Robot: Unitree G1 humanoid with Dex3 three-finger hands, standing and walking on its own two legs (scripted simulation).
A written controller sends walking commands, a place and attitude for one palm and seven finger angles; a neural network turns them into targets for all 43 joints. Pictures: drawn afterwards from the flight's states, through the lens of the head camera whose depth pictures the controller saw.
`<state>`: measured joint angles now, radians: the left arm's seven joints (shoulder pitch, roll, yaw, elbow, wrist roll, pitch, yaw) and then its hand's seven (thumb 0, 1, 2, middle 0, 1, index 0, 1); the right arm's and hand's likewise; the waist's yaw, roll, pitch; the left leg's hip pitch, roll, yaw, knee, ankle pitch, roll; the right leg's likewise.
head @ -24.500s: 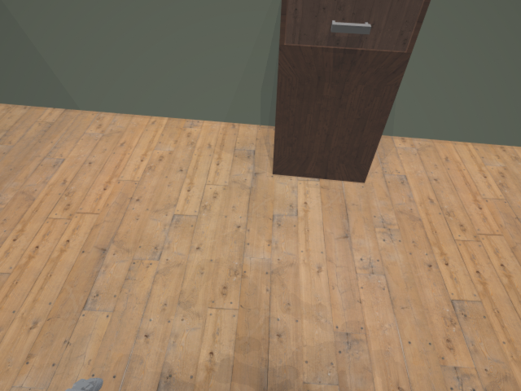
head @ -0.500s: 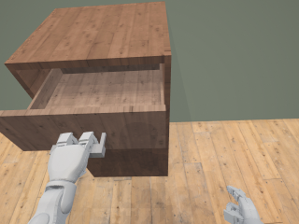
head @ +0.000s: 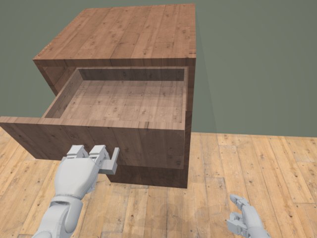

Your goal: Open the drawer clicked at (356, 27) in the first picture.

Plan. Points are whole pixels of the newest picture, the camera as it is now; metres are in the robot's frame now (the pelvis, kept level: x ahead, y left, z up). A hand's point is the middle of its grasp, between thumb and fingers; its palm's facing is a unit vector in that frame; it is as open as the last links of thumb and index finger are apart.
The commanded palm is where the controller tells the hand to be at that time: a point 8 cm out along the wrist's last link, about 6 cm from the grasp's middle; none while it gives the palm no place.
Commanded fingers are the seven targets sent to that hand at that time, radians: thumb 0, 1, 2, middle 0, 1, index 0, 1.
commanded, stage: pull the drawer open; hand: left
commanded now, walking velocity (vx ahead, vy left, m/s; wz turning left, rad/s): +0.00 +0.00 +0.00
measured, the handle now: (91, 157) +0.28 +0.22 +0.06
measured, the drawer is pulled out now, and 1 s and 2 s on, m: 0.24 0.30 0.30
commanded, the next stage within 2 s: open the thumb to release the handle in 0.76 s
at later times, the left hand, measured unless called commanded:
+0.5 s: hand (78, 210) +0.16 +0.21 +0.04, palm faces +0.01 -0.14 -0.99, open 6.3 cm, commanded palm +0.12 +0.22 +0.10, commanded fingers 0.00 0.90 0.90 -0.40 -1.35 -0.40 -1.35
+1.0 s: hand (75, 205) +0.17 +0.22 +0.04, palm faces +0.06 -0.10 -0.99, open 6.3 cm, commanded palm +0.14 +0.22 +0.10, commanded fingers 0.00 0.34 0.66 -0.36 -1.29 -0.36 -1.29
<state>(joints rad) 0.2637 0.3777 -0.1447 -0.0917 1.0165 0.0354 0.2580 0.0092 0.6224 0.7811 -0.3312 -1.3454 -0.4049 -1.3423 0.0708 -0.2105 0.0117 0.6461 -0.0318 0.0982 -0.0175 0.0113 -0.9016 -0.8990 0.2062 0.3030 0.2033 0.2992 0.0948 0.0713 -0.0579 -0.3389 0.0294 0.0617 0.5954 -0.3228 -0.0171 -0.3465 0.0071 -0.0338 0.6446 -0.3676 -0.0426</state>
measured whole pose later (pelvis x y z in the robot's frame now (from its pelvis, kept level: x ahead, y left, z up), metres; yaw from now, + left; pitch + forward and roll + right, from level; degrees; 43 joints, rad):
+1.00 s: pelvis -0.01 +0.00 -0.01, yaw -1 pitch +5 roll +1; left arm 0.54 0.39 -0.08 -0.29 1.00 0.04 0.34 -0.01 0.59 0.78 -0.34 -1.32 -0.39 -1.32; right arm 0.11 -0.24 0.00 0.59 -0.04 0.09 0.01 0.01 -0.90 -0.90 0.21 0.30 0.20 0.30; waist 0.10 0.07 -0.07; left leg -0.41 0.04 0.07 0.71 -0.37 -0.02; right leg -0.42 0.01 -0.02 0.74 -0.41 -0.04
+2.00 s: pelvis -0.02 +0.02 +0.00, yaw +0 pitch +1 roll +0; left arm 0.39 0.38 -0.15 -0.28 1.00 0.09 0.24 0.00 -0.49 0.30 -0.34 -1.20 -0.38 -1.24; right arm 0.09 -0.22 0.02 0.61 -0.03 0.09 0.00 0.01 -0.90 -0.90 0.21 0.30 0.20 0.30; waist 0.11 0.09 -0.03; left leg -0.33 0.02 0.06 0.61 -0.31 0.00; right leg -0.32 0.00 -0.03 0.63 -0.33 -0.02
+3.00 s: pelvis -0.03 +0.01 +0.02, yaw +1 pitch -4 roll +1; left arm 0.18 0.54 -0.02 -0.57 0.79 0.22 -0.10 0.00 -0.49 0.30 -0.32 -1.20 -0.32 -1.20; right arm 0.02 -0.28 0.05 0.60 0.04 0.13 0.03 0.01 -0.90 -0.90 0.20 0.30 0.20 0.30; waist 0.11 0.15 0.00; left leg -0.15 0.01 0.04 0.42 -0.21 -0.01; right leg -0.14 0.00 -0.05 0.45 -0.25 -0.03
